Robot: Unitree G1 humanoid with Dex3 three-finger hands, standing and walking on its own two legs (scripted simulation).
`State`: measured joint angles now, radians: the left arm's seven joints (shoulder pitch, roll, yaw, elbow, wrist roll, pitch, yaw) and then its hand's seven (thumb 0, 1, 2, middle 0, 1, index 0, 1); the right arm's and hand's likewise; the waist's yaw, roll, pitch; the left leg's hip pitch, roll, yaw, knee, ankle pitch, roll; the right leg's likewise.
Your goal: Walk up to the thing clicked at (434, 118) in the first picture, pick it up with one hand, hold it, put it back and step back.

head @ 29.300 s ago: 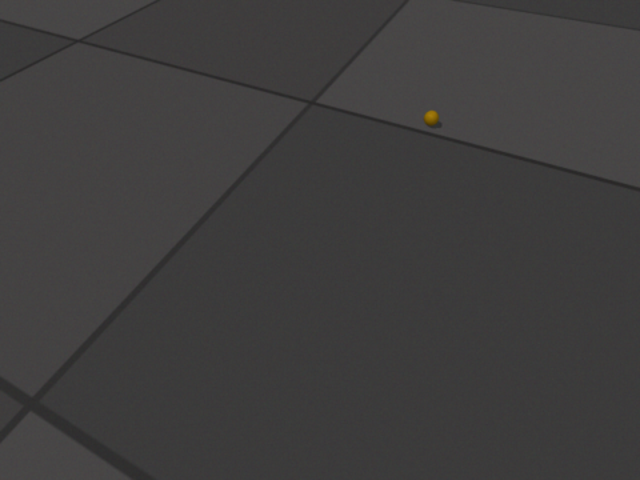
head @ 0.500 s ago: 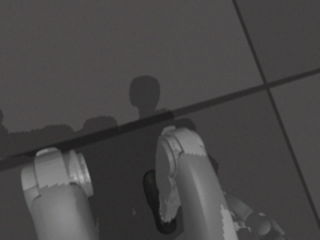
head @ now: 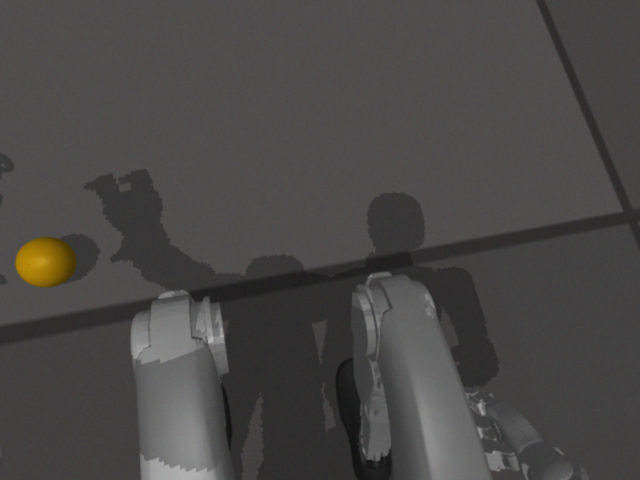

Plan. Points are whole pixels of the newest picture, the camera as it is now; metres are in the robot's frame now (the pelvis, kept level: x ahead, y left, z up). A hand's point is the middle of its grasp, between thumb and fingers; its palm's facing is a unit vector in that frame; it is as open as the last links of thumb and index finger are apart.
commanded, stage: go down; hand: left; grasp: from above
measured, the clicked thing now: (47, 262) +0.40 +0.39 -0.28
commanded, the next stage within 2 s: none
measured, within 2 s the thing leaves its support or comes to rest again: neither
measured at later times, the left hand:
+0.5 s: hand out of the picture +0.35 +0.41 +0.05, palm faces -0.40 -0.10 -0.91, open 14.1 cm
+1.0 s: hand out of the picture +0.34 +0.41 +0.13, palm faces -0.41 -0.10 -0.91, open 14.1 cm
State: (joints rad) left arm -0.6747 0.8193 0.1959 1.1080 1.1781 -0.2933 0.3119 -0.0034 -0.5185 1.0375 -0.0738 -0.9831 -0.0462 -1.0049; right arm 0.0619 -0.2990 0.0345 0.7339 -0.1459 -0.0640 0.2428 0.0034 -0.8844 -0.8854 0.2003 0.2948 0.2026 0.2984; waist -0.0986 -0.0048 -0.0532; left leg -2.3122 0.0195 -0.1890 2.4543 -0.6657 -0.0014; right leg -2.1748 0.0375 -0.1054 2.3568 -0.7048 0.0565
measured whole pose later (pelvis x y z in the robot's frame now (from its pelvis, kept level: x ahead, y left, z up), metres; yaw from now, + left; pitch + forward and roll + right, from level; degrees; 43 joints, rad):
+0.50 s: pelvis -0.01 +0.00 +0.11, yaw +4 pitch +30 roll -8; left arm -0.55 0.85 0.21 0.82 1.03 -0.36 -0.02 0.00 -0.52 1.02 -0.12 -0.95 -0.07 -1.00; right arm 0.15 -0.28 -0.01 0.68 -0.04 0.04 0.06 0.00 -0.90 -0.90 0.20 0.30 0.20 0.30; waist -0.07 0.02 -0.13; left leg -2.01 0.04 -0.11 2.08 -0.61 0.01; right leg -1.91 0.02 -0.06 2.01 -0.65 0.05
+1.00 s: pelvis -0.01 +0.01 +0.19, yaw +5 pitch +29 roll -7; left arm -0.52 0.82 0.19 0.88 1.05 -0.35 0.02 0.00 -0.50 0.98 -0.11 -0.98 -0.08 -1.00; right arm 0.15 -0.27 -0.01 0.71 -0.02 0.03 0.02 0.00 -0.90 -0.89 0.20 0.30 0.20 0.30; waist -0.08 0.03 -0.14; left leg -1.75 0.04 -0.09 1.83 -0.59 0.02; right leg -1.65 0.01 -0.06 1.75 -0.61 0.04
